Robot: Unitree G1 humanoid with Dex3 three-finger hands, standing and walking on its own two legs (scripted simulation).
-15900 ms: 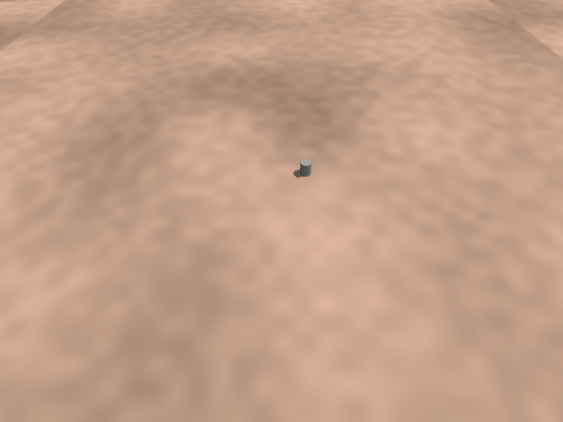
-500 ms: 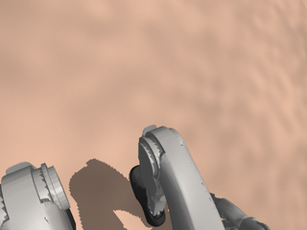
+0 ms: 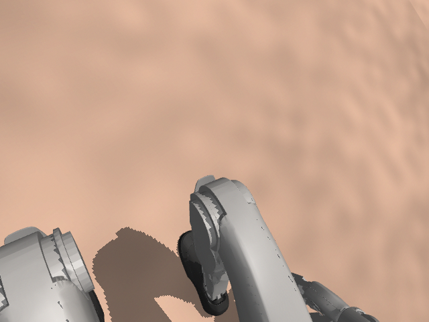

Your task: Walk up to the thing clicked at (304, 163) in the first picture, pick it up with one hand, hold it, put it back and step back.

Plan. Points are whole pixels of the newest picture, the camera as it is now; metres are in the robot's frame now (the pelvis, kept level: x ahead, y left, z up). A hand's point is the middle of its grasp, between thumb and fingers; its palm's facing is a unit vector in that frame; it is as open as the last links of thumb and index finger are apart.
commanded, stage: close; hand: left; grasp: from above
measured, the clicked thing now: out of the picture +0.42 +0.35 -0.26
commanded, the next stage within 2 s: settle in 1.38 s
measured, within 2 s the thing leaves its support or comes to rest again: leaves its support in 1.72 s
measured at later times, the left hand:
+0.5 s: hand out of the picture +0.40 +0.33 -0.24, palm faces -0.42 -0.17 -0.89, open 11.0 cm
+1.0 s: hand out of the picture +0.40 +0.35 -0.23, palm faces -0.46 -0.21 -0.86, open 8.1 cm
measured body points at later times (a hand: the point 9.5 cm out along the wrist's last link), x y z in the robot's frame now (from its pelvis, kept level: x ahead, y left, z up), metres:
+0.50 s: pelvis +0.00 +0.00 +0.00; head +0.25 +0.14 +0.35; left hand +0.42 +0.33 -0.19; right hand +0.10 -0.24 -0.07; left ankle +0.07 +0.14 -0.26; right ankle +0.11 -0.12 -0.26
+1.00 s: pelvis +0.01 +0.00 +0.00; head +0.26 +0.13 +0.35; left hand +0.42 +0.36 -0.19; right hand +0.07 -0.26 -0.06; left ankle +0.07 +0.14 -0.26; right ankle +0.11 -0.12 -0.26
